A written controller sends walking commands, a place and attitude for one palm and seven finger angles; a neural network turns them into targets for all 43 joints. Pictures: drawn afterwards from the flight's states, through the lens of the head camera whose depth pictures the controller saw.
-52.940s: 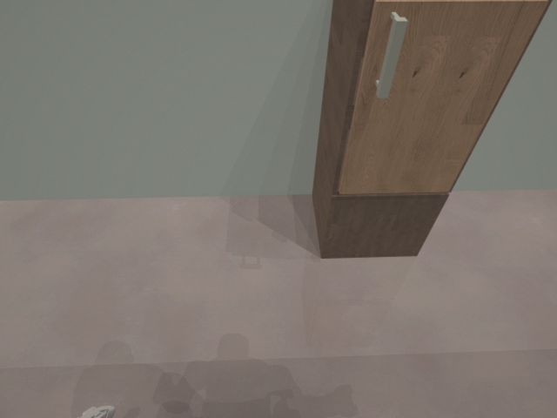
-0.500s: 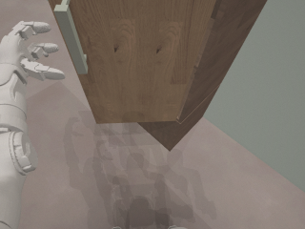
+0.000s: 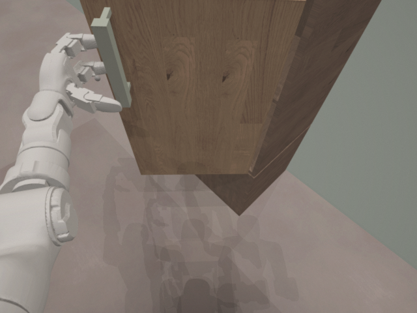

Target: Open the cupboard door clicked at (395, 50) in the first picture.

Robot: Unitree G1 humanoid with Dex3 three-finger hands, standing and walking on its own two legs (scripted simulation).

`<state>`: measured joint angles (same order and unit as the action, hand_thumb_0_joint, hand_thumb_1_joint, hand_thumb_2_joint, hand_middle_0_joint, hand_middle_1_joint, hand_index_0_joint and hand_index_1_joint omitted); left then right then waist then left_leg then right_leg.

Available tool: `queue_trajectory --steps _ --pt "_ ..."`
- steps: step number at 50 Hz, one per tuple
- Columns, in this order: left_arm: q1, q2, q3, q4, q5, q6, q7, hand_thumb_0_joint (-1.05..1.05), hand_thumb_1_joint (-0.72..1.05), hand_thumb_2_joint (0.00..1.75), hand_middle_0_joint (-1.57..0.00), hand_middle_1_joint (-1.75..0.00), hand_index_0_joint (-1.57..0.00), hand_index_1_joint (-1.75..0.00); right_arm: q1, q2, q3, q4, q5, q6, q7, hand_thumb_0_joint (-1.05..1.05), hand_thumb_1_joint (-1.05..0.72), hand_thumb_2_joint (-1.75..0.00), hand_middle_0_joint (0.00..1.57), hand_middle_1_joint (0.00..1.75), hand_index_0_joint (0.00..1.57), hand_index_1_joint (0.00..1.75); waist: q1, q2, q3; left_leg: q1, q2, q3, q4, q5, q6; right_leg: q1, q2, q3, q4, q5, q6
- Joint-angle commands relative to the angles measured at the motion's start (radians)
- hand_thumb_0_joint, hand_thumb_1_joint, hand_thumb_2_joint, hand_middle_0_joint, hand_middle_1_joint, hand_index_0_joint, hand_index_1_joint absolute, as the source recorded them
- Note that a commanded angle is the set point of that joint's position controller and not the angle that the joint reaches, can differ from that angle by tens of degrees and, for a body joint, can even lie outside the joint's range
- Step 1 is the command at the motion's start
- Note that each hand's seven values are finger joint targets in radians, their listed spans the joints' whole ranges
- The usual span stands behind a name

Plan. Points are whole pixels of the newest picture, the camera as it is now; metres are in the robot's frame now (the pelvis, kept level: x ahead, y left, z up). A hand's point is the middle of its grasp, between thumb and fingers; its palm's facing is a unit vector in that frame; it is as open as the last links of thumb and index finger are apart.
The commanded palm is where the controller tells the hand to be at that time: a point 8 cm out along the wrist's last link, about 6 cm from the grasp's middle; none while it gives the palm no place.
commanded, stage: slide the fingers in behind the handle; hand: left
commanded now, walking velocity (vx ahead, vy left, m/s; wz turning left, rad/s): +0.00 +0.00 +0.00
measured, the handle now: (116, 61) +0.56 +0.15 +0.16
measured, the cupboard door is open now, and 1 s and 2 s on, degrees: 48 48 48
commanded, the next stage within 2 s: close the thumb around the handle in 1.24 s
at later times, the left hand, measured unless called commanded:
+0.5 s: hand (115, 80) +0.50 +0.14 +0.16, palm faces -0.03 -1.00 +0.00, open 14.0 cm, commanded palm +0.48 +0.19 +0.16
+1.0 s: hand (123, 79) +0.51 +0.13 +0.16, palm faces -0.03 -1.00 +0.02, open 14.0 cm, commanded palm +0.49 +0.19 +0.16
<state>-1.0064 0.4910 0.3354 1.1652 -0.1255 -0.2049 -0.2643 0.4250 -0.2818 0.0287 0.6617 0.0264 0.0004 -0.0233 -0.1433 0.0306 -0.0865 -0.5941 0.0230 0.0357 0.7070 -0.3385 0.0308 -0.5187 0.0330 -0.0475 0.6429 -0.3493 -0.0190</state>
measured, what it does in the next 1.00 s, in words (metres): stands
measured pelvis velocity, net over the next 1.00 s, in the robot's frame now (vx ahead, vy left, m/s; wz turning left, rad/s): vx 0.00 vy -0.01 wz -0.01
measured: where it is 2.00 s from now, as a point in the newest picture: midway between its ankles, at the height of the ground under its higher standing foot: outside the picture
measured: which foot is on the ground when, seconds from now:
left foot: down 0.00-1.00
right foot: down 0.00-1.00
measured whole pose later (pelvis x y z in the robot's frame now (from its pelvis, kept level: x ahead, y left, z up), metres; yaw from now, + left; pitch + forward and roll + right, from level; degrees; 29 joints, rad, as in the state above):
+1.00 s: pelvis +0.00 -0.01 +0.00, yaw +0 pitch +12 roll -1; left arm -1.03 0.42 0.31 1.20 -0.10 -0.21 -0.15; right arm 0.44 -0.28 0.02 0.68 0.02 -0.03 -0.01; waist -0.15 0.04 -0.08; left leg -0.57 0.03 0.04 0.69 -0.33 0.03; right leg -0.51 0.04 -0.04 0.64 -0.34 -0.03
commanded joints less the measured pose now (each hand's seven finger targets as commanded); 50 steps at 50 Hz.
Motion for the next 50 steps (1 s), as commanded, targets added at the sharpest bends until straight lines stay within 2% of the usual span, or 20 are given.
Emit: queue_trajectory --steps 1,3,6,8,9,13,16,19,20,23,26,29,31,33,36,38,40,43,47,50 --pt "-0.499 0.239 0.028 -0.197 0.001 -0.048 0.026 0.00 -0.50 0.30 -0.30 -1.20 -0.30 -1.20 0.125 -0.172 -0.062 -0.056 -0.001 -0.019 -0.015 0.00 -0.90 -0.90 0.20 0.30 0.20 0.30 -0.005 0.073 -0.387 0.378 0.000 -0.072 -0.029 0.449 0.004 0.032 0.014 0.019 -0.054 0.419 0.006" --pt "-0.521 0.218 0.010 -0.199 0.000 -0.050 0.038 0.00 -0.50 0.30 -0.30 -1.20 -0.30 -1.20 0.128 -0.169 -0.061 -0.058 -0.001 -0.020 -0.018 0.00 -0.90 -0.90 0.20 0.30 0.20 0.30 -0.017 0.043 -0.360 0.352 -0.004 -0.070 -0.034 0.415 0.010 0.040 0.013 0.017 -0.059 0.403 0.006" --pt "-0.525 0.247 0.033 -0.177 0.003 -0.049 0.049 0.00 -0.50 0.30 -0.30 -1.20 -0.30 -1.20 0.128 -0.174 -0.061 -0.058 -0.001 -0.024 -0.020 0.00 -0.90 -0.90 0.20 0.30 0.20 0.30 -0.018 0.002 -0.357 0.320 -0.007 -0.063 -0.047 0.361 0.013 0.065 0.012 0.027 -0.067 0.396 0.009" --pt "-0.563 0.221 0.010 -0.203 0.001 -0.066 0.054 0.00 -0.50 0.30 -0.30 -1.20 -0.30 -1.20 0.130 -0.170 -0.060 -0.058 -0.002 -0.029 -0.022 0.00 -0.90 -0.90 0.20 0.30 0.20 0.30 -0.028 0.020 -0.362 0.330 -0.009 -0.062 -0.046 0.366 0.014 0.069 0.009 0.027 -0.065 0.400 0.009" --pt "-0.557 0.249 0.038 -0.213 0.008 -0.076 0.058 0.00 -0.50 0.30 -0.30 -1.20 -0.30 -1.20 0.130 -0.172 -0.063 -0.056 -0.004 -0.031 -0.020 0.00 -0.90 -0.90 0.20 0.30 0.20 0.30 -0.012 0.035 -0.400 0.350 -0.009 -0.066 -0.044 0.374 0.010 0.069 0.011 0.031 -0.061 0.400 0.008" --pt "-0.558 0.215 0.008 -0.163 0.007 -0.084 0.062 0.00 -0.50 0.30 -0.30 -1.20 -0.30 -1.20 0.133 -0.169 -0.060 -0.048 -0.003 -0.041 -0.021 0.00 -0.90 -0.90 0.20 0.30 0.20 0.30 -0.028 0.014 -0.351 0.308 -0.013 -0.060 -0.050 0.308 0.014 0.066 0.009 0.033 -0.074 0.355 0.008" --pt "-0.543 0.258 0.031 -0.133 0.015 -0.068 0.060 0.00 -0.50 0.30 -0.30 -1.20 -0.30 -1.20 0.128 -0.176 -0.059 -0.049 0.001 -0.042 -0.023 0.00 -0.90 -0.90 0.20 0.30 0.20 0.30 -0.024 0.007 -0.342 0.265 -0.015 -0.048 -0.059 0.253 0.017 0.079 0.005 0.048 -0.085 0.338 0.013" --pt "-0.566 0.223 0.003 -0.138 0.015 -0.068 0.062 0.00 -0.50 0.30 -0.30 -1.20 -0.30 -1.20 0.128 -0.172 -0.058 -0.049 0.001 -0.050 -0.022 0.00 -0.90 -0.90 0.20 0.30 0.20 0.30 -0.032 0.023 -0.343 0.273 -0.017 -0.046 -0.058 0.251 0.018 0.071 0.004 0.048 -0.088 0.336 0.014" --pt "-0.581 0.256 0.020 -0.133 0.018 -0.069 0.065 0.00 -0.50 0.30 -0.30 -1.20 -0.30 -1.20 0.132 -0.175 -0.057 -0.043 0.001 -0.049 -0.024 0.00 -0.90 -0.90 0.20 0.30 0.20 0.30 -0.032 0.026 -0.329 0.260 -0.016 -0.050 -0.059 0.236 0.017 0.065 0.004 0.049 -0.089 0.319 0.013" --pt "-0.632 0.205 -0.014 -0.160 0.012 -0.083 0.075 0.00 -0.50 0.30 -0.30 -1.20 -0.30 -1.20 0.142 -0.170 -0.059 -0.040 -0.003 -0.058 -0.023 0.00 -0.90 -0.90 0.20 0.30 0.20 0.30 -0.050 0.027 -0.344 0.282 -0.017 -0.056 -0.056 0.248 0.019 0.060 0.006 0.044 -0.088 0.316 0.012" --pt "-0.626 0.207 -0.002 -0.173 0.011 -0.094 0.081 0.00 -0.50 0.30 -0.30 -1.20 -0.30 -1.20 0.143 -0.173 -0.062 -0.033 -0.004 -0.064 -0.018 0.00 -0.90 -0.90 0.20 0.30 0.20 0.30 -0.041 0.065 -0.391 0.326 -0.014 -0.060 -0.053 0.264 0.012 0.041 0.010 0.045 -0.085 0.316 0.011" --pt "-0.594 0.179 -0.010 -0.169 0.012 -0.100 0.088 0.00 -0.50 0.30 -0.30 -1.20 -0.30 -1.20 0.146 -0.170 -0.066 -0.027 -0.006 -0.067 -0.012 0.00 -0.90 -0.90 0.20 0.30 0.20 0.30 -0.032 0.054 -0.406 0.342 -0.011 -0.062 -0.050 0.294 0.010 0.041 0.012 0.037 -0.077 0.335 0.010" --pt "-0.575 0.198 0.004 -0.137 0.015 -0.081 0.096 0.00 -0.50 0.30 -0.30 -1.20 -0.30 -1.20 0.149 -0.174 -0.063 -0.027 -0.007 -0.064 -0.012 0.00 -0.90 -0.90 0.20 0.30 0.20 0.30 -0.031 0.024 -0.379 0.304 -0.011 -0.059 -0.055 0.283 0.011 0.051 0.012 0.036 -0.077 0.336 0.011" --pt "-0.579 0.167 -0.015 -0.137 0.015 -0.073 0.105 0.00 -0.50 0.30 -0.30 -1.20 -0.30 -1.20 0.155 -0.170 -0.064 -0.030 -0.007 -0.064 -0.009 0.00 -0.90 -0.90 0.20 0.30 0.20 0.30 -0.034 0.011 -0.350 0.291 -0.016 -0.057 -0.057 0.284 0.015 0.052 0.011 0.031 -0.079 0.335 0.010" --pt "-0.571 0.206 0.019 -0.167 0.027 -0.074 0.120 0.00 -0.50 0.30 -0.30 -1.20 -0.30 -1.20 0.153 -0.171 -0.068 -0.035 -0.009 -0.063 -0.005 0.00 -0.90 -0.90 0.20 0.30 0.20 0.30 -0.017 0.033 -0.393 0.308 -0.014 -0.052 -0.054 0.316 0.011 0.071 0.010 0.037 -0.071 0.373 0.009" --pt "-0.567 0.132 -0.024 -0.185 0.016 -0.083 0.120 0.00 -0.50 0.30 -0.30 -1.20 -0.30 -1.20 0.153 -0.162 -0.067 -0.041 -0.012 -0.066 -0.002 0.00 -0.90 -0.90 0.20 0.30 0.20 0.30 -0.025 0.021 -0.392 0.324 -0.016 -0.051 -0.048 0.347 0.012 0.075 0.013 0.030 -0.068 0.396 0.007" --pt "-0.548 0.173 0.013 -0.184 0.015 -0.087 0.117 0.00 -0.50 0.30 -0.30 -1.20 -0.30 -1.20 0.153 -0.168 -0.071 -0.035 -0.013 -0.064 0.000 0.00 -0.90 -0.90 0.20 0.30 0.20 0.30 -0.016 -0.001 -0.402 0.320 -0.014 -0.050 -0.048 0.356 0.012 0.090 0.016 0.035 -0.066 0.420 0.010" --pt "-0.539 0.137 -0.009 -0.226 0.009 -0.094 0.115 0.00 -0.50 0.30 -0.30 -1.20 -0.30 -1.20 0.146 -0.160 -0.072 -0.047 -0.011 -0.061 0.002 0.00 -0.90 -0.90 0.20 0.30 0.20 0.30 -0.007 0.024 -0.420 0.337 -0.018 -0.044 -0.046 0.389 0.011 0.113 0.013 0.032 -0.059 0.450 0.005" --pt "-0.528 0.172 0.010 -0.171 0.021 -0.067 0.119 0.00 -0.50 0.30 -0.30 -1.20 -0.30 -1.20 0.141 -0.164 -0.070 -0.039 -0.006 -0.053 0.000 0.00 -0.90 -0.90 0.20 0.30 0.20 0.30 -0.019 -0.014 -0.339 0.288 -0.016 -0.038 -0.052 0.335 0.016 0.087 0.013 0.038 -0.074 0.421 0.012" --pt "-0.540 0.190 0.019 -0.171 0.020 -0.063 0.116 0.00 -0.50 0.30 -0.30 -1.20 -0.30 -1.20 0.135 -0.164 -0.067 -0.045 -0.005 -0.051 -0.006 0.00 -0.90 -0.90 0.20 0.30 0.20 0.30 -0.020 -0.020 -0.344 0.276 -0.020 -0.036 -0.055 0.332 0.018 0.107 0.010 0.042 -0.074 0.435 0.013"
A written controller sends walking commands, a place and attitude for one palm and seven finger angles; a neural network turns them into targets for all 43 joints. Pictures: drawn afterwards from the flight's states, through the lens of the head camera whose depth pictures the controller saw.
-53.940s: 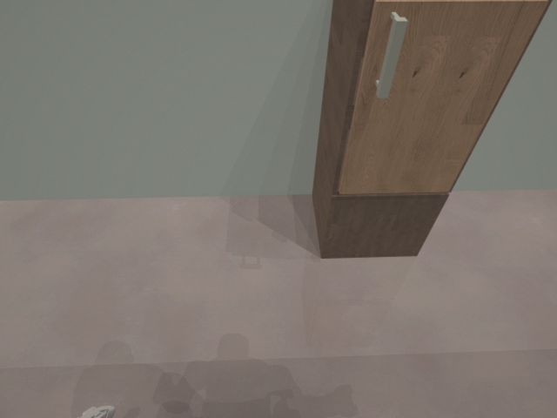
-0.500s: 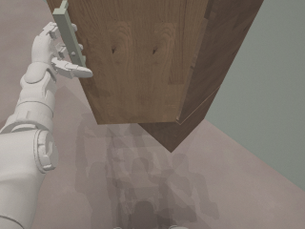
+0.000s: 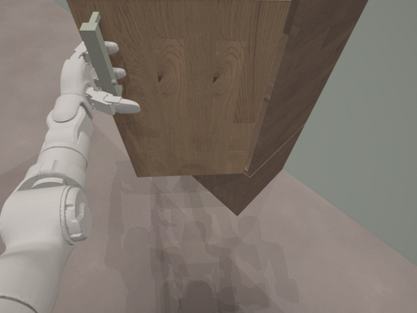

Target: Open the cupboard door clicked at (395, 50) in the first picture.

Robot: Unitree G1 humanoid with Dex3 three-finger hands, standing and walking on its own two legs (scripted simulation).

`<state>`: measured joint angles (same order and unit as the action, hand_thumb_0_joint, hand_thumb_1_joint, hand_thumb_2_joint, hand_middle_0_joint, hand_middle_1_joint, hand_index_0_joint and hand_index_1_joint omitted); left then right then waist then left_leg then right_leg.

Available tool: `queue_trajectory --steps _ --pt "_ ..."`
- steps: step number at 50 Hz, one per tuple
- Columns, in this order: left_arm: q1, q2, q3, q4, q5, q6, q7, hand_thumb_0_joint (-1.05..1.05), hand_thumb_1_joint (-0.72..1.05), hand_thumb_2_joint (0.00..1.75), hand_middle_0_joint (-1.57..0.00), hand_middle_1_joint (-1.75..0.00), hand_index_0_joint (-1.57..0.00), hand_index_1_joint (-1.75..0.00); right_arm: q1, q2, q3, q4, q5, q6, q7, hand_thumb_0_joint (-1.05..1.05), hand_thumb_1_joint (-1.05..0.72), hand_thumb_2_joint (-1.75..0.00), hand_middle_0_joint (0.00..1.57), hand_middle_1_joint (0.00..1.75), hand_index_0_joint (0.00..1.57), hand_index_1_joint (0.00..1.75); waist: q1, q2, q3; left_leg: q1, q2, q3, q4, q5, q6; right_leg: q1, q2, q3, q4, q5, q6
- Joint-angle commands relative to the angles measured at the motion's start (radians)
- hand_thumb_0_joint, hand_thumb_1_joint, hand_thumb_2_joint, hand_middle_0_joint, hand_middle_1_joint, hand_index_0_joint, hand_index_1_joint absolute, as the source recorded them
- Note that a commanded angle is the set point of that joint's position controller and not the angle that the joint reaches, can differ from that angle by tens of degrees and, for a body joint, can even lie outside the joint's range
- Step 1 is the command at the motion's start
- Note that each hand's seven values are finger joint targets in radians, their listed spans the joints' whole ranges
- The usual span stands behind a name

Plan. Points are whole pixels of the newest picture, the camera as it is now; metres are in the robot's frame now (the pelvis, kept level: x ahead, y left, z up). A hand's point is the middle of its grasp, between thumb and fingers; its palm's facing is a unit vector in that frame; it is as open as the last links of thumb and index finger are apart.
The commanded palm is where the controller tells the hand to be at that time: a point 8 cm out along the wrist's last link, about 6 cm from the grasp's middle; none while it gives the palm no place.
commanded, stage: slide the fingers in behind the handle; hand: left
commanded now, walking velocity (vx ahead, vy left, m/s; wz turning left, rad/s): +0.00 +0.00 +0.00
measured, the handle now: (107, 65) +0.56 +0.16 +0.16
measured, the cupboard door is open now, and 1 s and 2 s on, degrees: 48 48 81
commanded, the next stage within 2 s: close the thumb around the handle in 0.24 s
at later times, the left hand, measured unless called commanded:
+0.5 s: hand (114, 82) +0.51 +0.14 +0.16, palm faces -0.02 -1.00 +0.00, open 13.4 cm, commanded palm +0.49 +0.19 +0.16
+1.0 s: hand (116, 80) +0.52 +0.13 +0.16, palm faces -0.03 -1.00 +0.00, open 5.6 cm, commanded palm +0.49 +0.19 +0.16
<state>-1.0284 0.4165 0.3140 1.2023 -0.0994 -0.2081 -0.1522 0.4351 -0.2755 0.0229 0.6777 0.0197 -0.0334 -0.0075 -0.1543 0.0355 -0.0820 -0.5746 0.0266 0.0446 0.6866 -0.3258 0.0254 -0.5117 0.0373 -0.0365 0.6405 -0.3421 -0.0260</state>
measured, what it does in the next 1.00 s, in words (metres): stands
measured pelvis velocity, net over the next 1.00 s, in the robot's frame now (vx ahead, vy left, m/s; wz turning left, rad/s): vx -0.01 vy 0.00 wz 0.00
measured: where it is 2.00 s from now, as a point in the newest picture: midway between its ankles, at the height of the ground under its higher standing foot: outside the picture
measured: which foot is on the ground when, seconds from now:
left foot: down 0.00-1.00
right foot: down 0.00-1.00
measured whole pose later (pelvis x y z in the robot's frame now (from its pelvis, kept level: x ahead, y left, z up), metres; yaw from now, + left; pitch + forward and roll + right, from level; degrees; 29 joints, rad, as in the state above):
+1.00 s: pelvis -0.01 +0.00 +0.00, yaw +0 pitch +13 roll -1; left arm -1.08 0.44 0.30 1.23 -0.09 -0.22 -0.15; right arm 0.45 -0.29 0.02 0.69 0.01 -0.05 -0.02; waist -0.18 0.03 -0.07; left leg -0.61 0.03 0.04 0.70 -0.32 0.02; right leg -0.55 0.04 -0.04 0.65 -0.33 -0.03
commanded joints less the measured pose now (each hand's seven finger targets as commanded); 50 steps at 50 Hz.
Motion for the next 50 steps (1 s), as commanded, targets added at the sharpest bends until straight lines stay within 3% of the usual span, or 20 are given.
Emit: queue_trajectory --steps 1,4,8,10,13,15,16,17,18,19,23,28,29,30,34,39,42,46,49,50 --pt "-0.539 0.275 0.042 -0.228 -0.004 -0.066 0.003 0.00 -0.50 0.30 -0.30 -1.20 -0.30 -1.20 0.127 -0.171 -0.061 -0.060 0.002 -0.018 -0.023 0.00 -0.90 -0.90 0.20 0.30 0.20 0.30 -0.010 -0.016 -0.362 0.268 -0.022 -0.050 -0.035 0.327 0.022 0.101 0.005 0.031 -0.069 0.428 0.019" --pt "-0.555 0.225 0.005 -0.280 -0.005 -0.099 -0.004 0.00 -0.50 0.30 -0.30 -1.20 -0.30 -1.20 0.120 -0.163 -0.064 -0.057 0.001 -0.023 -0.021 0.00 -0.90 -0.90 0.20 0.30 0.20 0.30 -0.012 0.057 -0.421 0.357 -0.017 -0.061 -0.012 0.402 0.014 0.060 0.008 0.025 -0.053 0.448 0.014" --pt "-0.559 0.181 -0.022 -0.248 -0.024 -0.093 -0.013 0.00 -0.50 0.30 -0.30 -1.20 -0.30 -1.20 0.127 -0.166 -0.068 -0.043 0.000 -0.022 -0.020 0.00 -0.90 -0.90 0.20 0.30 0.20 0.30 -0.027 0.024 -0.404 0.358 -0.015 -0.071 -0.010 0.398 0.013 0.047 0.010 0.013 -0.053 0.423 0.012" --pt "-0.562 0.155 -0.045 -0.262 -0.020 -0.081 -0.016 0.00 -0.50 0.30 -0.30 -1.20 -0.30 -1.20 0.119 -0.165 -0.068 -0.044 0.001 -0.021 -0.018 0.00 -0.90 -0.90 0.20 0.30 0.20 0.30 -0.021 0.080 -0.429 0.398 -0.010 -0.079 -0.010 0.431 0.005 0.018 0.010 0.010 -0.048 0.424 0.010" --pt "-0.537 0.134 -0.048 -0.223 -0.029 -0.059 -0.005 0.00 -0.50 0.30 -0.30 -1.20 -0.30 -1.20 0.129 -0.165 -0.067 -0.038 -0.001 -0.018 -0.017 0.00 -0.90 -0.90 0.20 0.30 0.20 0.30 -0.022 0.041 -0.385 0.380 -0.008 -0.085 -0.009 0.441 0.006 0.003 0.012 0.000 -0.051 0.409 0.009" --pt "-0.539 0.160 -0.020 -0.235 -0.030 -0.055 0.005 0.00 -0.50 0.30 -0.30 -1.20 -0.30 -1.20 0.121 -0.167 -0.068 -0.042 -0.003 -0.019 -0.014 0.00 -0.90 -0.90 0.20 0.30 0.20 0.30 -0.012 0.020 -0.397 0.363 -0.011 -0.080 -0.015 0.425 0.007 0.026 0.014 0.006 -0.052 0.418 0.013" --pt "-0.524 0.207 0.022 -0.231 -0.028 -0.057 0.013 0.00 -0.50 0.30 -0.30 -1.20 -0.30 -1.20 0.125 -0.171 -0.069 -0.044 -0.003 -0.017 -0.016 0.00 -0.90 -0.90 0.20 0.30 0.20 0.30 -0.001 -0.005 -0.402 0.345 -0.012 -0.076 -0.018 0.416 0.009 0.051 0.012 0.010 -0.052 0.426 0.012" --pt "-0.512 0.193 0.012 -0.234 -0.028 -0.056 0.016 0.00 -0.50 0.30 -0.30 -1.20 -0.30 -1.20 0.118 -0.168 -0.066 -0.053 -0.003 -0.018 -0.015 0.00 -0.90 -0.90 0.20 0.30 0.20 0.30 -0.001 -0.006 -0.398 0.331 -0.015 -0.070 -0.023 0.401 0.011 0.060 0.012 0.012 -0.054 0.427 0.014" --pt "-0.524 0.216 0.026 -0.243 -0.026 -0.066 0.025 0.00 -0.44 0.32 -0.30 -1.21 -0.30 -1.21 0.127 -0.169 -0.066 -0.051 -0.004 -0.017 -0.017 0.00 -0.90 -0.90 0.20 0.30 0.20 0.30 -0.001 -0.020 -0.398 0.323 -0.016 -0.070 -0.021 0.411 0.013 0.079 0.009 0.010 -0.050 0.435 0.012" --pt "-0.519 0.206 0.013 -0.251 -0.010 -0.072 0.027 0.00 -0.39 0.35 -0.31 -1.21 -0.31 -1.21 0.115 -0.165 -0.064 -0.055 -0.004 -0.017 -0.015 0.00 -0.90 -0.90 0.20 0.30 0.20 0.30 0.004 0.022 -0.398 0.331 -0.015 -0.066 -0.020 0.410 0.010 0.059 0.010 0.014 -0.047 0.434 0.013" --pt "-0.516 0.204 0.001 -0.221 0.001 -0.080 0.029 0.00 -0.16 0.44 -0.32 -1.24 -0.32 -1.24 0.125 -0.168 -0.065 -0.054 -0.005 -0.015 -0.016 0.00 -0.90 -0.90 0.20 0.30 0.20 0.30 -0.014 -0.021 -0.352 0.300 -0.015 -0.065 -0.022 0.357 0.015 0.054 0.009 0.014 -0.057 0.395 0.014" --pt "-0.576 0.214 0.000 -0.218 -0.012 -0.079 0.014 0.00 0.12 0.56 -0.34 -1.27 -0.34 -1.27 0.129 -0.170 -0.061 -0.048 -0.002 -0.021 -0.023 0.00 -0.90 -0.90 0.20 0.30 0.20 0.30 -0.025 0.009 -0.365 0.306 -0.016 -0.070 -0.029 0.313 0.014 0.045 0.007 0.019 -0.066 0.357 0.012" --pt "-0.598 0.247 0.019 -0.250 -0.005 -0.089 0.015 0.00 0.17 0.59 -0.35 -1.27 -0.35 -1.27 0.123 -0.171 -0.063 -0.046 -0.001 -0.024 -0.023 0.00 -0.90 -0.90 0.20 0.30 0.20 0.30 -0.017 0.041 -0.400 0.326 -0.014 -0.073 -0.028 0.322 0.011 0.042 0.008 0.023 -0.062 0.362 0.013" --pt "-0.612 0.194 -0.025 -0.254 -0.008 -0.091 0.012 0.00 0.23 0.61 -0.35 -1.28 -0.35 -1.28 0.119 -0.165 -0.061 -0.047 -0.001 -0.028 -0.021 0.00 -0.90 -0.90 0.20 0.30 0.20 0.30 -0.028 0.060 -0.408 0.343 -0.016 -0.077 -0.028 0.321 0.010 0.031 0.010 0.021 -0.063 0.355 0.013" --pt "-0.592 0.184 -0.022 -0.232 -0.009 -0.103 0.017 0.00 0.45 0.71 -0.37 -1.30 -0.37 -1.30 0.124 -0.166 -0.063 -0.034 -0.002 -0.035 -0.019 0.00 -0.90 -0.90 0.20 0.30 0.20 0.30 -0.027 0.054 -0.399 0.354 -0.011 -0.080 -0.022 0.324 0.008 0.001 0.013 0.016 -0.063 0.338 0.013" --pt "-0.585 0.234 0.013 -0.192 -0.009 -0.086 0.017 0.00 0.73 0.83 -0.39 -1.33 -0.39 -1.33 0.133 -0.175 -0.063 -0.033 -0.003 -0.037 -0.023 0.00 -0.90 -0.90 0.20 0.30 0.20 0.30 -0.028 0.000 -0.379 0.288 -0.016 -0.069 -0.029 0.288 0.016 0.040 0.010 0.025 -0.071 0.347 0.018" --pt "-0.597 0.239 0.002 -0.165 -0.002 -0.073 0.012 0.00 0.90 0.90 -0.40 -1.35 -0.40 -1.35 0.136 -0.177 -0.060 -0.032 -0.002 -0.036 -0.026 0.00 -0.90 -0.90 0.20 0.30 0.20 0.30 -0.042 -0.013 -0.343 0.251 -0.017 -0.066 -0.035 0.248 0.019 0.037 0.007 0.028 -0.078 0.322 0.021" --pt "-0.594 0.260 0.020 -0.208 -0.002 -0.091 0.010 0.00 0.90 0.90 -0.40 -1.35 -0.40 -1.35 0.140 -0.175 -0.061 -0.041 -0.006 -0.038 -0.023 0.00 -0.90 -0.90 0.20 0.30 0.20 0.30 -0.022 0.055 -0.408 0.290 -0.020 -0.068 -0.026 0.288 0.014 0.048 0.007 0.029 -0.067 0.346 0.015" --pt "-0.557 0.259 0.028 -0.216 0.000 -0.102 0.008 0.00 0.90 0.90 -0.40 -1.35 -0.40 -1.35 0.145 -0.174 -0.064 -0.044 -0.007 -0.035 -0.020 0.00 -0.90 -0.90 0.20 0.30 0.20 0.30 -0.012 0.047 -0.437 0.314 -0.017 -0.069 -0.014 0.354 0.012 0.056 0.010 0.023 -0.052 0.395 0.014" --pt "-0.563 0.227 0.004 -0.221 -0.005 -0.097 0.004 0.00 0.90 0.90 -0.40 -1.35 -0.40 -1.35 0.142 -0.171 -0.064 -0.046 -0.006 -0.035 -0.017 0.00 -0.90 -0.90 0.20 0.30 0.20 0.30 -0.021 0.048 -0.431 0.319 -0.019 -0.066 -0.015 0.354 0.013 0.053 0.012 0.023 -0.056 0.402 0.016"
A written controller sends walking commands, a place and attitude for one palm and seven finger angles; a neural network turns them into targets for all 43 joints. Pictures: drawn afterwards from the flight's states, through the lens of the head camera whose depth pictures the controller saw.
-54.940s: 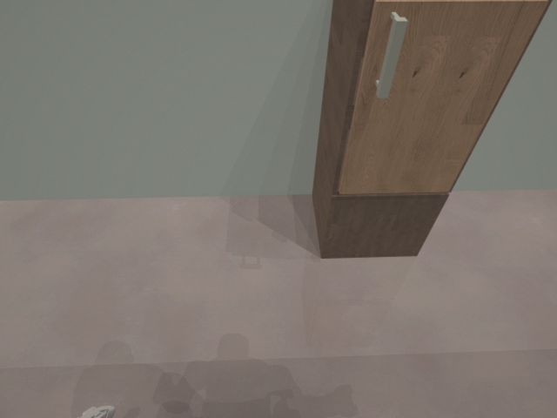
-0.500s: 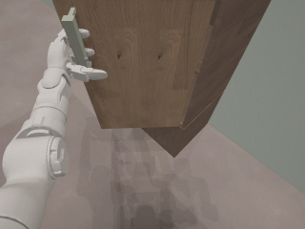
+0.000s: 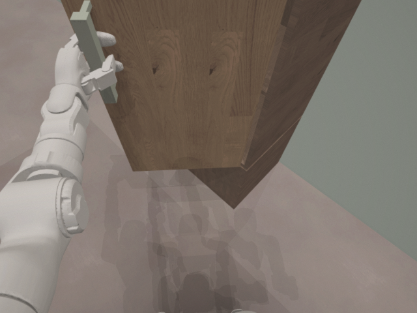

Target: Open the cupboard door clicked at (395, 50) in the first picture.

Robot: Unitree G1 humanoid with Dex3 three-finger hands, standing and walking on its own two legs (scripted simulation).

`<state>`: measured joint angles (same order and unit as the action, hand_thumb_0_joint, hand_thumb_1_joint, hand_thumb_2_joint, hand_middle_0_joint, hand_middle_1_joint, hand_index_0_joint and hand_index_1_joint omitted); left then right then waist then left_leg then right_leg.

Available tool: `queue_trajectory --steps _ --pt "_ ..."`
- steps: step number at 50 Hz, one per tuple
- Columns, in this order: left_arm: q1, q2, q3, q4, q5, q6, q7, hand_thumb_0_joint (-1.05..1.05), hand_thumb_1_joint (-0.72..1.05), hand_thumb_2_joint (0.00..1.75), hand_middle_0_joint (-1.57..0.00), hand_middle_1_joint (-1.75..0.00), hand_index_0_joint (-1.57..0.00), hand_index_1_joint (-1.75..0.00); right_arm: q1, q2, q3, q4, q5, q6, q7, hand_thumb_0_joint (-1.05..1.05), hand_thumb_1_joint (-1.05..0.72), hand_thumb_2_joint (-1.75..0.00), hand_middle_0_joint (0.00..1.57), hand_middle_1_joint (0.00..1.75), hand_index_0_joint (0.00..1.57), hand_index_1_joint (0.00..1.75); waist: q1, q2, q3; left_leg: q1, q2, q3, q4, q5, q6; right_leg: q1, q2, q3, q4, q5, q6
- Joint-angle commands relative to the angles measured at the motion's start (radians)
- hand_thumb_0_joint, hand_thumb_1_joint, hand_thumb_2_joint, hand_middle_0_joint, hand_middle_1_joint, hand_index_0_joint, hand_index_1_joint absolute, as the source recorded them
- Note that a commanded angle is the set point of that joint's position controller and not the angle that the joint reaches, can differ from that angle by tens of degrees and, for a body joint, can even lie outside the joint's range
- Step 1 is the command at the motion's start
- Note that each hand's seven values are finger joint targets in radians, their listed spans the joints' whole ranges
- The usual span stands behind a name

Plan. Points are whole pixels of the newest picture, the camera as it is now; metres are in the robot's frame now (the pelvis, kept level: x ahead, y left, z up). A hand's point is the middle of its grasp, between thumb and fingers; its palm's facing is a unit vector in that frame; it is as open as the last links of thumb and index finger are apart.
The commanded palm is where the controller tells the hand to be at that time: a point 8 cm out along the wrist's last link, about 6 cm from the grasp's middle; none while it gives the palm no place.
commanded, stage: close the thumb around the handle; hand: left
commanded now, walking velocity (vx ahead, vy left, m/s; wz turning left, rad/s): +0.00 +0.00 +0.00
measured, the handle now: (100, 56) +0.57 +0.15 +0.16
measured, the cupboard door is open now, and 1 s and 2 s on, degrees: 48 81 88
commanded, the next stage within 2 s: pull the door open along its arc in 0.04 s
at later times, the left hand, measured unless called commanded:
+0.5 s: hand (110, 83) +0.49 +0.13 +0.16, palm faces -0.05 -1.00 +0.01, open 5.8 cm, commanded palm +0.43 +0.19 +0.16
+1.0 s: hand (152, 156) +0.33 +0.05 +0.16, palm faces +0.15 -0.98 +0.09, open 6.6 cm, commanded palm +0.28 +0.13 +0.16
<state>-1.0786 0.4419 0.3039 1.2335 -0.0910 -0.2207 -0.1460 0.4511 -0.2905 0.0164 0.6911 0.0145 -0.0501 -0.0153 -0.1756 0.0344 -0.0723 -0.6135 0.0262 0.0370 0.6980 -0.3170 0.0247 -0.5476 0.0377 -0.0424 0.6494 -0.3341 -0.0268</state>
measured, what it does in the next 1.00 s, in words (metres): stands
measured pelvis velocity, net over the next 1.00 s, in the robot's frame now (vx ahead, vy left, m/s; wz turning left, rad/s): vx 0.02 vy -0.03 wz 0.00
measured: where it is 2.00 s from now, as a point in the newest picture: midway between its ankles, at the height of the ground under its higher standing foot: outside the picture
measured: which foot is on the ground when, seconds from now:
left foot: down 0.00-1.00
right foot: down 0.00-1.00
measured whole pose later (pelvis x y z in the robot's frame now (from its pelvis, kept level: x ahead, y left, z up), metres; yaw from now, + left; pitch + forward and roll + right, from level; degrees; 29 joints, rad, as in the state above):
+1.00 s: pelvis +0.02 -0.03 +0.02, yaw +0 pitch -1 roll +1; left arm -0.08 -0.03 -0.06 -0.09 -0.13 0.27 0.28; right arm 0.11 -0.19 0.05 0.53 0.02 0.07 0.01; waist -0.01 0.04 -0.09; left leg -0.20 0.03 0.05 0.50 -0.28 -0.01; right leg -0.16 0.05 -0.03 0.50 -0.32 -0.06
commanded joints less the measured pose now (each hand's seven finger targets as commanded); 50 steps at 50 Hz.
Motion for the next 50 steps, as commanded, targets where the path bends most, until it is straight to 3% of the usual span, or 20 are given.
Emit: queue_trajectory --steps 1,3,4,7,8,12,17,20,23,29,31,33,36,39,42,43,45,47,48,50 --pt "-0.501 0.223 0.037 -0.229 -0.016 -0.075 0.001 0.00 0.90 0.90 -0.40 -1.35 -0.40 -1.35 0.129 -0.159 -0.058 -0.056 0.000 -0.015 -0.011 0.00 -0.90 -0.90 0.20 0.30 0.20 0.30 0.003 0.024 -0.422 0.339 -0.017 -0.055 -0.026 0.332 0.016 0.093 0.011 0.030 -0.070 0.390 0.018" --pt "-0.505 0.226 0.036 -0.209 -0.022 -0.064 0.001 0.00 0.90 0.90 -0.40 -1.35 -0.40 -1.35 0.134 -0.161 -0.056 -0.056 -0.001 -0.011 -0.015 0.00 -0.90 -0.90 0.20 0.30 0.20 0.30 -0.010 -0.014 -0.381 0.293 -0.021 -0.047 -0.034 0.305 0.022 0.117 0.009 0.032 -0.078 0.388 0.021" --pt "-0.503 0.265 0.068 -0.219 -0.018 -0.063 0.000 0.00 0.90 0.90 -0.40 -1.35 -0.40 -1.35 0.131 -0.165 -0.057 -0.058 0.000 -0.010 -0.015 0.00 -0.90 -0.90 0.20 0.30 0.20 0.30 0.004 -0.012 -0.397 0.289 -0.022 -0.044 -0.035 0.302 0.022 0.129 0.009 0.038 -0.077 0.402 0.022" --pt "-0.474 0.265 0.065 -0.223 -0.016 -0.056 -0.009 0.00 0.90 0.90 -0.40 -1.35 -0.40 -1.35 0.126 -0.161 -0.057 -0.068 0.002 -0.004 -0.017 0.00 -0.90 -0.90 0.20 0.30 0.20 0.30 0.011 -0.010 -0.402 0.286 -0.023 -0.040 -0.039 0.320 0.022 0.150 0.007 0.038 -0.074 0.429 0.021" --pt "-0.503 0.190 0.009 -0.254 -0.027 -0.060 -0.011 0.00 0.90 0.90 -0.40 -1.35 -0.40 -1.35 0.122 -0.151 -0.056 -0.070 0.002 -0.004 -0.014 0.00 -0.90 -0.90 0.20 0.30 0.20 0.30 -0.006 0.020 -0.399 0.312 -0.024 -0.039 -0.035 0.339 0.021 0.137 0.006 0.034 -0.075 0.436 0.020" --pt "-0.420 0.196 0.034 -0.284 -0.027 -0.066 -0.005 0.00 0.90 0.90 -0.40 -1.35 -0.40 -1.35 0.109 -0.152 -0.060 -0.079 0.001 -0.003 -0.006 0.00 -0.90 -0.90 0.20 0.30 0.20 0.30 0.031 0.054 -0.427 0.367 -0.017 -0.046 -0.033 0.375 0.011 0.115 0.012 0.025 -0.066 0.424 0.012" --pt "-0.274 0.154 0.028 -0.372 -0.048 -0.059 -0.015 0.00 0.90 0.90 -0.40 -1.35 -0.40 -1.35 0.081 -0.144 -0.063 -0.113 0.007 0.003 -0.001 0.00 -0.90 -0.90 0.20 0.30 0.20 0.30 0.071 0.007 -0.453 0.372 -0.017 -0.034 -0.041 0.440 0.013 0.190 0.014 0.020 -0.058 0.504 0.011" --pt "-0.153 0.135 0.027 -0.462 -0.064 -0.038 -0.019 0.00 0.90 0.90 -0.40 -1.35 -0.40 -1.35 0.050 -0.141 -0.066 -0.141 0.016 0.009 0.001 0.00 -0.90 -0.90 0.20 0.30 0.20 0.30 0.098 -0.002 -0.459 0.388 -0.018 -0.022 -0.048 0.496 0.017 0.236 0.013 0.019 -0.059 0.560 0.011" --pt "0.009 0.099 0.019 -0.543 -0.088 -0.003 -0.022 0.00 0.90 0.90 -0.40 -1.35 -0.40 -1.35 0.016 -0.134 -0.066 -0.172 0.024 0.015 0.002 0.00 -0.90 -0.90 0.20 0.30 0.20 0.30 0.128 -0.044 -0.423 0.374 -0.018 -0.011 -0.066 0.520 0.021 0.297 0.009 0.013 -0.069 0.594 0.009" --pt "0.350 0.049 0.021 -0.878 -0.122 0.077 -0.015 0.00 0.90 0.90 -0.40 -1.35 -0.40 -1.35 -0.104 -0.106 -0.061 -0.237 0.043 0.012 0.007 0.00 -0.90 -0.90 0.20 0.30 0.20 0.30 0.201 -0.036 -0.388 0.425 -0.015 0.013 -0.104 0.614 0.024 0.397 -0.008 0.016 -0.084 0.711 0.014" --pt "0.457 0.007 -0.007 -1.002 -0.130 0.109 -0.011 0.00 0.90 0.90 -0.40 -1.35 -0.40 -1.35 -0.151 -0.092 -0.055 -0.260 0.049 0.010 0.008 0.00 -0.90 -0.90 0.20 0.30 0.20 0.30 0.213 -0.051 -0.350 0.425 -0.015 0.018 -0.125 0.590 0.020 0.416 -0.012 0.012 -0.096 0.704 0.015" --pt "0.572 0.009 0.003 -1.110 -0.134 0.136 0.004 0.00 0.90 0.90 -0.40 -1.35 -0.40 -1.35 -0.189 -0.088 -0.053 -0.280 0.049 0.010 0.004 0.00 -0.90 -0.90 0.20 0.30 0.20 0.30 0.225 -0.079 -0.327 0.431 -0.017 0.027 -0.140 0.567 0.022 0.453 -0.020 0.012 -0.107 0.718 0.017" --pt "0.660 -0.069 0.016 -1.282 -0.147 0.209 0.113 0.00 0.90 0.90 -0.40 -1.35 -0.40 -1.35 -0.277 -0.049 -0.040 -0.297 0.051 0.005 0.010 0.00 -0.90 -0.90 0.20 0.30 0.20 0.30 0.257 -0.052 -0.284 0.440 -0.019 0.032 -0.168 0.518 0.007 0.450 -0.021 0.005 -0.129 0.667 0.015" --pt "0.725 -0.136 0.000 -1.372 -0.129 0.291 0.250 0.00 0.90 0.90 -0.40 -1.35 -0.40 -1.35 -0.335 -0.034 -0.029 -0.293 0.040 0.023 0.013 0.00 -0.90 -0.90 0.20 0.30 0.20 0.30 0.255 -0.113 -0.205 0.432 -0.016 0.024 -0.193 0.435 -0.003 0.439 -0.022 0.001 -0.160 0.583 0.018" --pt "0.793 -0.219 -0.073 -1.487 -0.085 0.351 0.349 0.00 0.90 0.90 -0.40 -1.35 -0.40 -1.35 -0.375 -0.015 -0.021 -0.298 0.024 0.045 0.013 0.00 -0.90 -0.90 0.20 0.30 0.20 0.30 0.256 -0.093 -0.212 0.457 -0.023 0.024 -0.200 0.421 -0.006 0.462 -0.029 0.008 -0.170 0.573 0.017" --pt "0.802 -0.212 -0.078 -1.484 -0.064 0.367 0.383 0.00 0.90 0.90 -0.40 -1.35 -0.40 -1.35 -0.385 -0.015 -0.018 -0.290 0.019 0.059 0.011 0.00 -0.90 -0.90 0.20 0.30 0.20 0.30 0.248 -0.112 -0.181 0.449 -0.022 0.020 -0.201 0.396 -0.005 0.458 -0.033 0.015 -0.186 0.551 0.019" --pt "0.805 -0.269 -0.137 -1.557 -0.031 0.400 0.443 0.00 0.90 0.90 -0.40 -1.35 -0.40 -1.35 -0.409 0.002 -0.011 -0.293 0.010 0.078 0.015 0.00 -0.90 -0.90 0.20 0.30 0.20 0.30 0.242 -0.068 -0.178 0.468 -0.024 0.019 -0.206 0.385 -0.007 0.458 -0.040 0.023 -0.194 0.547 0.019" --pt "0.824 -0.320 -0.185 -1.582 -0.013 0.429 0.495 0.00 0.90 0.90 -0.40 -1.35 -0.40 -1.35 -0.429 0.011 -0.005 -0.293 0.003 0.094 0.016 0.00 -0.90 -0.90 0.20 0.30 0.20 0.30 0.238 -0.066 -0.158 0.469 -0.026 0.014 -0.204 0.366 -0.009 0.452 -0.045 0.026 -0.208 0.532 0.018" --pt "0.825 -0.317 -0.186 -1.579 0.005 0.438 0.525 0.00 0.90 0.90 -0.40 -1.35 -0.40 -1.35 -0.435 0.012 -0.005 -0.285 -0.005 0.103 0.014 0.00 -0.90 -0.90 0.20 0.30 0.20 0.30 0.236 -0.103 -0.145 0.464 -0.026 0.006 -0.202 0.351 -0.007 0.457 -0.050 0.033 -0.222 0.520 0.021" --pt "0.840 -0.386 -0.256 -1.626 0.025 0.455 0.571 0.00 0.90 0.90 -0.40 -1.35 -0.40 -1.35 -0.455 0.023 -0.003 -0.290 -0.012 0.113 0.021 0.00 -0.90 -0.90 0.20 0.30 0.20 0.30 0.233 -0.093 -0.153 0.473 -0.029 0.003 -0.198 0.350 -0.008 0.464 -0.060 0.041 -0.226 0.538 0.024"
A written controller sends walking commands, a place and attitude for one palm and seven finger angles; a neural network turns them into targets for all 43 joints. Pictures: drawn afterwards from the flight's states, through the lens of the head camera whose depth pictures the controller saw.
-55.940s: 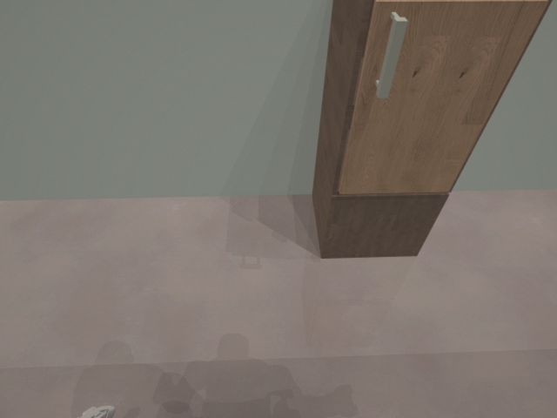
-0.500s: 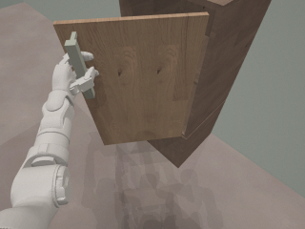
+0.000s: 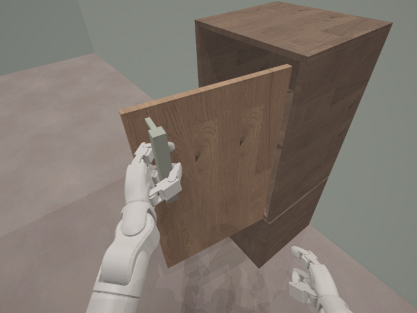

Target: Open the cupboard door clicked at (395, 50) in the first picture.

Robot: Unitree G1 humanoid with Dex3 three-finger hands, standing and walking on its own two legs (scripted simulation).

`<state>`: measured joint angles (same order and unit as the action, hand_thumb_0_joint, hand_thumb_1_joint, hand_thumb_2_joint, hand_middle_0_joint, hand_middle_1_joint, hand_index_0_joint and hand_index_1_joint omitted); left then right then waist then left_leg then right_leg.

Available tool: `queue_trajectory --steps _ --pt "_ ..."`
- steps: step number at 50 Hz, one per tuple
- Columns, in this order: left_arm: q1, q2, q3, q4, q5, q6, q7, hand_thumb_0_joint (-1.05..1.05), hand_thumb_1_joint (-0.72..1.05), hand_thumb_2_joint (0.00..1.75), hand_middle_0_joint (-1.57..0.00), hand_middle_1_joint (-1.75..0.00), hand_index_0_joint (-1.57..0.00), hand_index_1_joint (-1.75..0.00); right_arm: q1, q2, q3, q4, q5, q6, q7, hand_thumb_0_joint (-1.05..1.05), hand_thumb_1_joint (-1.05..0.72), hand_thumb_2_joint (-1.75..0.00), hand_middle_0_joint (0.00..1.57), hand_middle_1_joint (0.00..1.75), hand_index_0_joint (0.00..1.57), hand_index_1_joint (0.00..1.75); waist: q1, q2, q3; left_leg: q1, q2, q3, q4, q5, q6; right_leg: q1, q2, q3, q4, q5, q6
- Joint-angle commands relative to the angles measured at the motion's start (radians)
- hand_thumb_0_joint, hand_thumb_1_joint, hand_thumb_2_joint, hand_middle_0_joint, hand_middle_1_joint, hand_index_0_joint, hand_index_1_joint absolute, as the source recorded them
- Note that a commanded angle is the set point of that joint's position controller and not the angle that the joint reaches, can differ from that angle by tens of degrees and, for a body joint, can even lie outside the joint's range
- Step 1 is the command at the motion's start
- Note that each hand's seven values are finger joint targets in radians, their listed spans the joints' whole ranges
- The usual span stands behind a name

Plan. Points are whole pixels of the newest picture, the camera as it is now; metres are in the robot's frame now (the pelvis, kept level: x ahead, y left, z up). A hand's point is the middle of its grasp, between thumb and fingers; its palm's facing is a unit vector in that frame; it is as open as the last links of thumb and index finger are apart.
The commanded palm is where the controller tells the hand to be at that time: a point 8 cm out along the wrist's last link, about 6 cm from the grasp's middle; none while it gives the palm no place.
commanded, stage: pull the door open along its arc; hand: left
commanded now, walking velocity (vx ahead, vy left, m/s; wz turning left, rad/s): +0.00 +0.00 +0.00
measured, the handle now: (160, 161) +0.37 +0.12 +0.14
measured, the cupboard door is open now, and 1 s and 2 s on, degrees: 81 88 88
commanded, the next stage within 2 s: open thumb and fingers to let go in 0.26 s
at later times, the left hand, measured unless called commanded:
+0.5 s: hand (193, 190) +0.29 +0.04 +0.14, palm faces +0.33 -0.94 +0.02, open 6.5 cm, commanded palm +0.25 +0.09 +0.14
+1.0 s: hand (185, 190) +0.29 +0.06 +0.15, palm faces +0.28 -0.96 +0.00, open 14.0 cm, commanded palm +0.24 +0.08 +0.14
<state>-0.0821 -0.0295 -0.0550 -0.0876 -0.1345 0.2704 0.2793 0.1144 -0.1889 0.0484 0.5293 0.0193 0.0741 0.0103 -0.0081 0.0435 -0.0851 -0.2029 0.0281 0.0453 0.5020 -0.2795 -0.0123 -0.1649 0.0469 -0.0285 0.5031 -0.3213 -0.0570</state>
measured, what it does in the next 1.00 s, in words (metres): stands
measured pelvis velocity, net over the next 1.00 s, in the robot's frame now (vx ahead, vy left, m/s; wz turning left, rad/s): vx -0.03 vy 0.01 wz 0.06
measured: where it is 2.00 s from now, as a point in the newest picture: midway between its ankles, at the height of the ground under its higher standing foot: outside the picture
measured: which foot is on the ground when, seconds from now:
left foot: down 0.00-1.00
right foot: down 0.00-1.00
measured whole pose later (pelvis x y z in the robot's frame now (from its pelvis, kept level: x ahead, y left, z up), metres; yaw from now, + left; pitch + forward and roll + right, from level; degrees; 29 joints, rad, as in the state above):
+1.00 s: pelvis -0.03 +0.01 +0.00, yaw +3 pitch -4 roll +0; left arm -0.16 -0.13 -0.31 -0.04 0.01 0.27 0.57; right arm 0.11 -0.17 0.02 0.65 -0.01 0.08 0.04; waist 0.02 0.06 -0.01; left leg -0.21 0.00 -0.02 0.55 -0.26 0.00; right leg -0.14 0.02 -0.08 0.52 -0.31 -0.04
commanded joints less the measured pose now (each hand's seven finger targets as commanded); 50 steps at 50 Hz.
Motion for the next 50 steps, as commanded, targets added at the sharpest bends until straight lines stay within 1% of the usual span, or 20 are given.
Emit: queue_trajectory --steps 1,4,6,10,11,14,17,18,19,20,23,25,29,32,33,34,38,40,45,50 --pt "-0.139 0.060 0.083 -0.304 0.077 -0.029 0.166 0.00 0.90 0.90 -0.40 -1.35 -0.40 -1.35 -0.130 -0.075 -0.035 -0.126 -0.020 -0.008 -0.003 0.00 -0.90 -0.90 0.20 0.30 0.20 0.30 0.068 -0.090 -0.135 0.061 -0.034 -0.006 0.004 0.310 0.028 0.079 -0.073 0.030 -0.083 0.534 0.055" --pt "-0.121 0.010 0.035 -0.308 0.105 -0.019 0.230 0.00 0.90 0.90 -0.40 -1.35 -0.40 -1.35 -0.146 -0.071 -0.035 -0.112 -0.032 0.001 0.006 0.00 -0.90 -0.90 0.20 0.30 0.20 0.30 0.065 -0.124 -0.110 0.052 -0.034 -0.019 0.012 0.292 0.027 0.069 -0.082 0.040 -0.100 0.519 0.058" --pt "-0.098 -0.037 -0.014 -0.320 0.142 -0.018 0.270 0.00 0.90 0.90 -0.40 -1.35 -0.40 -1.35 -0.155 -0.065 -0.039 -0.104 -0.038 -0.001 0.016 0.00 -0.90 -0.90 0.20 0.30 0.20 0.30 0.069 -0.118 -0.120 0.050 -0.037 -0.024 0.023 0.291 0.025 0.070 -0.087 0.046 -0.094 0.511 0.055" --pt "-0.074 -0.090 -0.109 -0.342 0.182 -0.028 0.284 0.00 0.90 0.90 -0.40 -1.35 -0.40 -1.35 -0.159 -0.066 -0.047 -0.096 -0.043 0.001 0.023 0.00 -0.90 -0.90 0.20 0.30 0.20 0.30 0.056 -0.152 -0.123 0.051 -0.040 -0.033 0.036 0.277 0.030 0.058 -0.094 0.060 -0.096 0.490 0.056" --pt "-0.067 -0.115 -0.136 -0.347 0.185 -0.030 0.283 0.00 0.90 0.90 -0.40 -1.35 -0.40 -1.35 -0.164 -0.063 -0.047 -0.097 -0.042 0.000 0.024 0.00 -0.90 -0.90 0.20 0.30 0.20 0.30 0.053 -0.137 -0.115 0.057 -0.039 -0.035 0.038 0.274 0.032 0.047 -0.098 0.064 -0.101 0.495 0.058" --pt "-0.039 -0.170 -0.206 -0.388 0.163 -0.040 0.275 0.00 0.90 0.90 -0.40 -1.35 -0.40 -1.35 -0.170 -0.059 -0.050 -0.100 -0.037 -0.011 0.031 0.00 -0.90 -0.90 0.20 0.30 0.20 0.30 0.046 -0.144 -0.112 0.071 -0.037 -0.044 0.044 0.260 0.031 0.040 -0.102 0.063 -0.109 0.479 0.062" --pt "-0.169 -0.118 -0.164 -0.347 0.145 -0.055 0.274 0.00 0.90 0.90 -0.40 -1.35 -0.40 -1.35 -0.176 -0.061 -0.046 -0.077 -0.036 -0.021 0.012 0.00 -0.90 -0.90 0.20 0.30 0.20 0.30 0.036 -0.180 -0.091 0.061 -0.047 -0.049 0.045 0.216 0.036 0.023 -0.111 0.085 -0.146 0.404 0.073" --pt "-0.268 -0.087 -0.144 -0.310 0.144 -0.061 0.277 0.00 0.90 0.90 -0.40 -1.35 -0.40 -1.35 -0.176 -0.064 -0.043 -0.054 -0.032 -0.023 0.002 0.00 -0.90 -0.90 0.20 0.30 0.20 0.30 0.021 -0.195 -0.055 0.055 -0.048 -0.054 0.042 0.191 0.037 -0.001 -0.114 0.099 -0.172 0.338 0.072" --pt "-0.271 -0.094 -0.136 -0.300 0.140 -0.066 0.279 0.00 0.83 0.87 -0.40 -1.34 -0.40 -1.34 -0.177 -0.059 -0.045 -0.055 -0.035 -0.030 -0.001 0.00 -0.90 -0.90 0.20 0.30 0.20 0.30 0.035 -0.174 -0.065 0.062 -0.048 -0.057 0.039 0.182 0.037 0.002 -0.118 0.107 -0.180 0.303 0.072" --pt "-0.242 -0.092 -0.130 -0.271 0.138 -0.068 0.275 0.00 0.76 0.84 -0.39 -1.34 -0.39 -1.34 -0.177 -0.059 -0.043 -0.054 -0.037 -0.033 -0.005 0.00 -0.90 -0.90 0.20 0.30 0.20 0.30 0.039 -0.196 -0.056 0.056 -0.050 -0.059 0.036 0.176 0.038 0.003 -0.120 0.109 -0.187 0.289 0.073" --pt "-0.274 -0.075 -0.110 -0.236 0.140 -0.078 0.269 0.00 0.55 0.75 -0.38 -1.31 -0.38 -1.31 -0.177 -0.058 -0.045 -0.041 -0.035 -0.028 -0.013 0.00 -0.90 -0.90 0.20 0.30 0.20 0.30 0.051 -0.175 -0.086 0.064 -0.054 -0.060 0.022 0.194 0.036 0.032 -0.121 0.103 -0.178 0.309 0.066" --pt "-0.290 -0.102 -0.128 -0.224 0.149 -0.083 0.272 0.00 0.41 0.69 -0.36 -1.30 -0.36 -1.30 -0.169 -0.054 -0.045 -0.040 -0.036 -0.030 -0.013 0.00 -0.90 -0.90 0.20 0.30 0.20 0.30 0.048 -0.145 -0.101 0.083 -0.051 -0.059 0.019 0.210 0.037 0.028 -0.120 0.090 -0.163 0.334 0.063" --pt "-0.258 -0.102 -0.126 -0.239 0.149 -0.094 0.262 0.00 0.13 0.57 -0.35 -1.27 -0.35 -1.27 -0.155 -0.057 -0.050 -0.051 -0.038 -0.025 -0.011 0.00 -0.90 -0.90 0.20 0.30 0.20 0.30 0.054 -0.154 -0.137 0.098 -0.049 -0.054 0.008 0.263 0.037 0.070 -0.109 0.061 -0.123 0.464 0.063" --pt "-0.259 -0.132 -0.161 -0.269 0.151 -0.102 0.252 0.00 -0.08 0.48 -0.33 -1.24 -0.33 -1.24 -0.148 -0.055 -0.051 -0.060 -0.038 -0.026 -0.006 0.00 -0.90 -0.90 0.20 0.30 0.20 0.30 0.045 -0.148 -0.147 0.110 -0.046 -0.049 0.014 0.287 0.037 0.070 -0.103 0.046 -0.104 0.515 0.063" --pt "-0.230 -0.131 -0.158 -0.244 0.149 -0.096 0.248 0.00 -0.15 0.45 -0.32 -1.24 -0.32 -1.24 -0.150 -0.053 -0.051 -0.060 -0.037 -0.024 -0.006 0.00 -0.90 -0.90 0.20 0.30 0.20 0.30 0.047 -0.163 -0.116 0.104 -0.044 -0.049 0.018 0.282 0.037 0.054 -0.099 0.040 -0.113 0.501 0.062" --pt "-0.259 -0.127 -0.156 -0.259 0.148 -0.100 0.251 0.00 -0.22 0.42 -0.32 -1.23 -0.32 -1.23 -0.150 -0.057 -0.049 -0.058 -0.036 -0.021 -0.006 0.00 -0.90 -0.90 0.20 0.30 0.20 0.30 0.042 -0.152 -0.126 0.106 -0.045 -0.050 0.012 0.278 0.037 0.057 -0.099 0.039 -0.110 0.480 0.058" --pt "-0.301 -0.188 -0.224 -0.245 0.163 -0.093 0.256 0.00 -0.50 0.30 -0.30 -1.20 -0.30 -1.20 -0.158 -0.055 -0.053 -0.053 -0.036 -0.031 0.003 0.00 -0.90 -0.90 0.20 0.30 0.20 0.30 0.026 -0.127 -0.077 0.126 -0.038 -0.052 0.027 0.261 0.036 -0.013 -0.085 0.020 -0.120 0.369 0.043" --pt "-0.318 -0.193 -0.232 -0.244 0.164 -0.093 0.262 0.00 -0.50 0.30 -0.30 -1.20 -0.30 -1.20 -0.162 -0.054 -0.053 -0.053 -0.036 -0.036 0.005 0.00 -0.90 -0.90 0.20 0.30 0.20 0.30 0.026 -0.134 -0.090 0.126 -0.040 -0.055 0.025 0.254 0.036 -0.011 -0.084 0.018 -0.117 0.344 0.041" --pt "-0.366 -0.252 -0.279 -0.201 0.169 -0.081 0.279 0.00 -0.50 0.30 -0.26 -0.95 -0.26 -0.95 -0.167 -0.049 -0.054 -0.043 -0.032 -0.044 0.018 0.00 -0.90 -0.90 0.20 0.30 0.20 0.30 0.023 -0.115 -0.086 0.137 -0.027 -0.068 0.019 0.236 0.030 -0.051 -0.066 -0.010 -0.105 0.245 0.024" --pt "-0.429 -0.278 -0.275 -0.117 0.169 -0.057 0.312 0.00 -0.50 0.30 -0.22 -0.70 -0.22 -0.70 -0.177 -0.050 -0.051 -0.021 -0.031 -0.039 0.028 0.00 -0.90 -0.90 0.20 0.30 0.20 0.30 0.027 -0.094 -0.078 0.120 -0.021 -0.080 0.004 0.201 0.022 -0.072 -0.056 -0.028 -0.096 0.165 0.013"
